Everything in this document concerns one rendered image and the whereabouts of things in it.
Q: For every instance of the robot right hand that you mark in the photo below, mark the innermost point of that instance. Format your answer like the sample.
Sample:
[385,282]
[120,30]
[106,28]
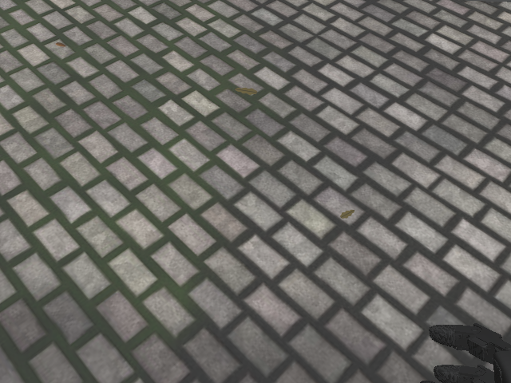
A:
[480,342]

